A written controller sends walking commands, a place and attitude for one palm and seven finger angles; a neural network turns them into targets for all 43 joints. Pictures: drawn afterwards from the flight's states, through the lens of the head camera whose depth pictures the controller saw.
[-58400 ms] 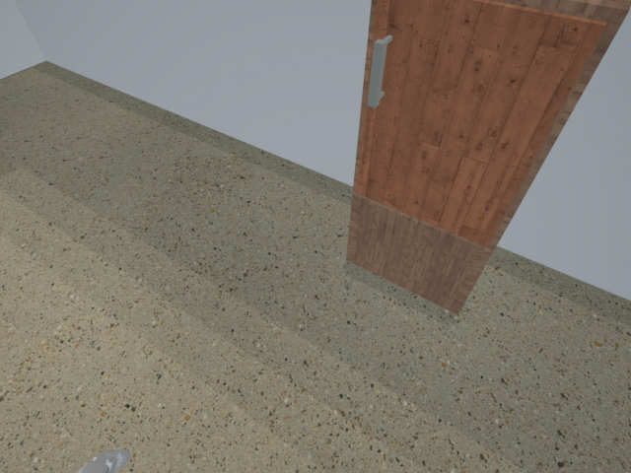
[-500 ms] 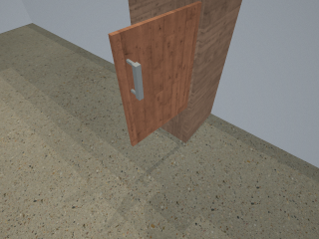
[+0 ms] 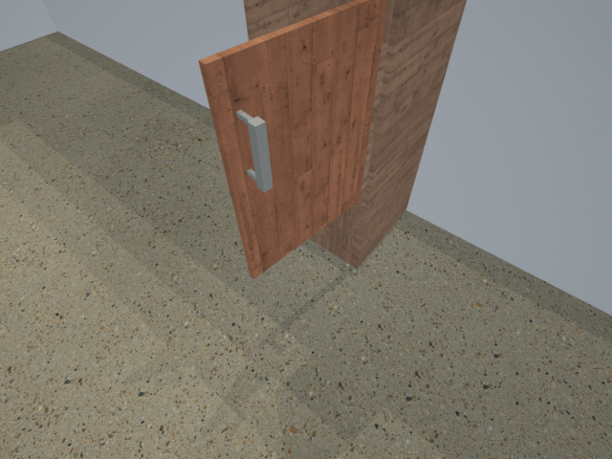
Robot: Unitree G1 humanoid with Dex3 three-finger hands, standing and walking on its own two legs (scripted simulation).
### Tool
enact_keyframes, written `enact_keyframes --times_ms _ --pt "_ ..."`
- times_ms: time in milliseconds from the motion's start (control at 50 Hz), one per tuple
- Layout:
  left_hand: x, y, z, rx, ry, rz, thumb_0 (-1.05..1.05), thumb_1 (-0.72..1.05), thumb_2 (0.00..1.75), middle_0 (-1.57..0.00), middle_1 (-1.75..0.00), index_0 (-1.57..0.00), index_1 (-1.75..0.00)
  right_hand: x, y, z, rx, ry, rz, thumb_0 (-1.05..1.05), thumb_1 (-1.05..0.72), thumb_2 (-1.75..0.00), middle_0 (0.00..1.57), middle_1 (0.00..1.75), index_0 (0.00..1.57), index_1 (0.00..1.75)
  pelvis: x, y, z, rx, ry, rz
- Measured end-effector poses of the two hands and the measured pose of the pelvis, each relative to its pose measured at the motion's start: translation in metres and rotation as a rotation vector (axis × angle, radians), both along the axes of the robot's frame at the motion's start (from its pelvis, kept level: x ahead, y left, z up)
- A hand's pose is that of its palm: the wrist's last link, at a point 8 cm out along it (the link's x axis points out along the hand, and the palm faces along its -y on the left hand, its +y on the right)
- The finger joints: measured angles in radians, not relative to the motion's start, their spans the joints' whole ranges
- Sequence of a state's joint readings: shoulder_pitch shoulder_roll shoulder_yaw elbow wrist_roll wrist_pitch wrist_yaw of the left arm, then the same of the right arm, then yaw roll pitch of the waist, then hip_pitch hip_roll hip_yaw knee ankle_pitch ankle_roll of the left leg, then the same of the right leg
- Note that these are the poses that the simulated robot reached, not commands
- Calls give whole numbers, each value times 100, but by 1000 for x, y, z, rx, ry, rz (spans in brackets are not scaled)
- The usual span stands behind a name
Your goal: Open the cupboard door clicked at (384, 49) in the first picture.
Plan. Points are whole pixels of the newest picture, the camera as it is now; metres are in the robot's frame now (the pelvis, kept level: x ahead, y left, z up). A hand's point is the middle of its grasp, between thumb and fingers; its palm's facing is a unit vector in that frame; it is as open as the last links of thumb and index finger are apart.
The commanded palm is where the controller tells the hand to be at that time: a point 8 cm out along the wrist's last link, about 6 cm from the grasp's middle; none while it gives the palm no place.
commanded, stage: look to check the result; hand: left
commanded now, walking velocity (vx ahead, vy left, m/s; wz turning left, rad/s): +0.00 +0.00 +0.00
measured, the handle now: (254, 151) +0.61 +0.14 +0.04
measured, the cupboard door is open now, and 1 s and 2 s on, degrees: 82 82 82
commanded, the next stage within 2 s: stand and wait in 0.12 s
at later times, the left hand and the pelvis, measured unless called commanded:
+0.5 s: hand out of the picture +0.08 +0.23 -0.16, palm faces -0.01 -0.95 -0.31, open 7.4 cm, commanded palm none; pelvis +0.02 +0.00 +0.00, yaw +0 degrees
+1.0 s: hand out of the picture +0.08 +0.23 -0.16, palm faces -0.01 -0.95 -0.31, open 7.4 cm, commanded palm none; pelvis +0.02 +0.00 +0.00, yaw -1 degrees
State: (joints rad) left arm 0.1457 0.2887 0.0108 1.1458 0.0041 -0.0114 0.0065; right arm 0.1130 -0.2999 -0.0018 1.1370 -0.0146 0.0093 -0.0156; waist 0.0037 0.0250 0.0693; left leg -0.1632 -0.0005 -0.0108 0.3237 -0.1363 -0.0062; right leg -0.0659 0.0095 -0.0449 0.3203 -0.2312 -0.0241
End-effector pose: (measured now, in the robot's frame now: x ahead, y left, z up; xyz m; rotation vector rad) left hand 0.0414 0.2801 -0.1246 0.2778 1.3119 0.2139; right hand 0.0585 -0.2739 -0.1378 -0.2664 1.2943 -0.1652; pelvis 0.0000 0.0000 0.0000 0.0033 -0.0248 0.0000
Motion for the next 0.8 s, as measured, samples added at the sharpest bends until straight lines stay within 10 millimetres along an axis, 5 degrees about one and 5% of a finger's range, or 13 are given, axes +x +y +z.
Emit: enact_keyframes --times_ms 440,800 --pt "34 -4 0 -9 -46 -23 0 90 89 -20 -30 -20 -30 17 -4 4 -13 -16 -7 1 -91 -90 20 30 20 30 15 0 0 5 10 -5" --pt "38 -3 0 -2 -34 -26 0 90 89 -20 -30 -20 -30 18 -3 2 -8 -3 -18 1 -91 -90 20 30 20 30 23 -1 0 7 12 -10"
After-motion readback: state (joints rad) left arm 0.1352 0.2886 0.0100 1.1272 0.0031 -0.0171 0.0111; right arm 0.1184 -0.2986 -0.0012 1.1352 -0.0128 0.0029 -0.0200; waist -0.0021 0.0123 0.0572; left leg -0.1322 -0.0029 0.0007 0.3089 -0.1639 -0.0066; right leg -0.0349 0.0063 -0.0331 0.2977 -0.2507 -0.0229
